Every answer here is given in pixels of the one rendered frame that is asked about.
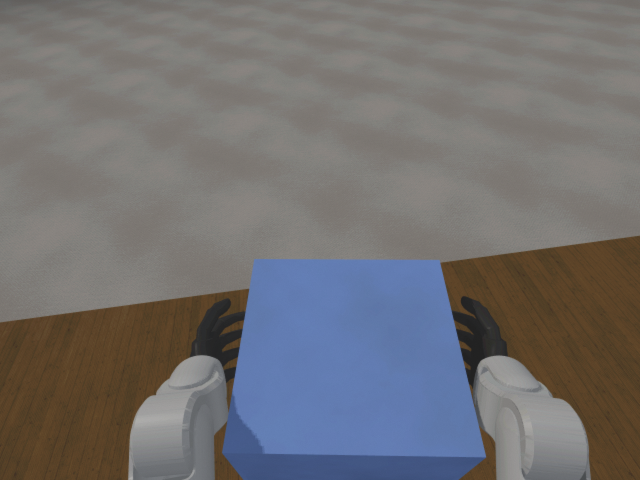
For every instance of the right robot forearm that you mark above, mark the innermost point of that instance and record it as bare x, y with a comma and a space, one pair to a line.
537, 437

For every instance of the robot right hand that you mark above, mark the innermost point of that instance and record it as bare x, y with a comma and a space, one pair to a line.
485, 342

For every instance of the carton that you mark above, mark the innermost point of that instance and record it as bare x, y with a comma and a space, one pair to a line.
350, 370

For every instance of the left robot forearm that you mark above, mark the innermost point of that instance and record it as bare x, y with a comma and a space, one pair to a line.
172, 435

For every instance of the robot left hand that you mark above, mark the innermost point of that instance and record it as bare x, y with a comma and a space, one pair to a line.
209, 343

